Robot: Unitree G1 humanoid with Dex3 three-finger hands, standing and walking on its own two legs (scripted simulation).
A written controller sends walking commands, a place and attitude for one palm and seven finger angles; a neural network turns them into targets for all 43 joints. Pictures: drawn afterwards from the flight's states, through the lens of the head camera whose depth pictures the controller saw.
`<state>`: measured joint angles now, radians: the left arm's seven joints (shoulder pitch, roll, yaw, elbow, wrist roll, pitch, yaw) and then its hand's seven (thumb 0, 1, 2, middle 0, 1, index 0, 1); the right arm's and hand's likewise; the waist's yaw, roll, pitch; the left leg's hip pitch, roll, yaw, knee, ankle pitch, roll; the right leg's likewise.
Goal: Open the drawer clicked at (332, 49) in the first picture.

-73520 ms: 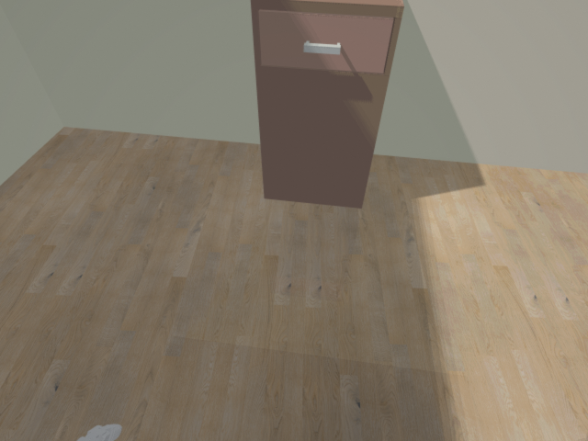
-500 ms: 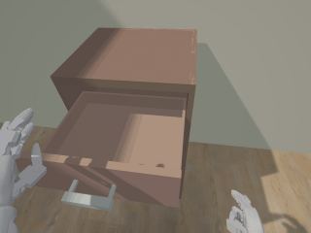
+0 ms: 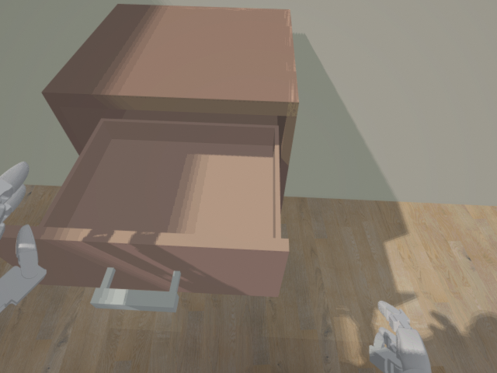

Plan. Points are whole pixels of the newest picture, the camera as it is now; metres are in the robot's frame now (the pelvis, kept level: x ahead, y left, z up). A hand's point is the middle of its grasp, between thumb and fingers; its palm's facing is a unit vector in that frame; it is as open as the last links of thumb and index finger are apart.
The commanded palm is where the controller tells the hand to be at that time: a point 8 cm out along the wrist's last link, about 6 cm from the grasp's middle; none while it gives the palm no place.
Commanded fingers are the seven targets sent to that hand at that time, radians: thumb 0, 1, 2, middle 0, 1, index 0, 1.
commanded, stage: step back with the hand held close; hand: left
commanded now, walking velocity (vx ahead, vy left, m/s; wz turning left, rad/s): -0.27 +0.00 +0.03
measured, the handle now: (139, 287) +0.25 +0.18 +0.01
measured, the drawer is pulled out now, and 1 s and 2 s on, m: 0.29 0.29 0.29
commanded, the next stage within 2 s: stop stepping back and stand still in 0.86 s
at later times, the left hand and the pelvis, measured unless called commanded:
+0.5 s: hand out of the picture +0.14 +0.25 +0.18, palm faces +0.42 -0.77 -0.48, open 7.4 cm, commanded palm +0.07 +0.29 +0.19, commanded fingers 0.00 0.90 0.90 -0.20 -0.30 -0.20 -0.30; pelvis -0.06 +0.01 -0.01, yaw +1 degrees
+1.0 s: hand out of the picture +0.04 +0.22 +0.17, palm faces +0.28 -0.81 -0.51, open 7.4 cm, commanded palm -0.03 +0.27 +0.19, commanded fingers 0.00 0.90 0.90 -0.20 -0.30 -0.20 -0.30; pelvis -0.17 -0.01 +0.00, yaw -1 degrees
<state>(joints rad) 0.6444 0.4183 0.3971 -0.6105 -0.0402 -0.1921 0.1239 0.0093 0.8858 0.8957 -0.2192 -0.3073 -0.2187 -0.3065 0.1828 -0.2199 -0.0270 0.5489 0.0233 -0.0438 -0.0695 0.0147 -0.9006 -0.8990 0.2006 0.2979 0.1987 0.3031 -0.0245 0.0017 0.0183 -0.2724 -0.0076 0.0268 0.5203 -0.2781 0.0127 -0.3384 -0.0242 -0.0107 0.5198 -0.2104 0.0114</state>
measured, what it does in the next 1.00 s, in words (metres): walks backwards: right foot, then left foot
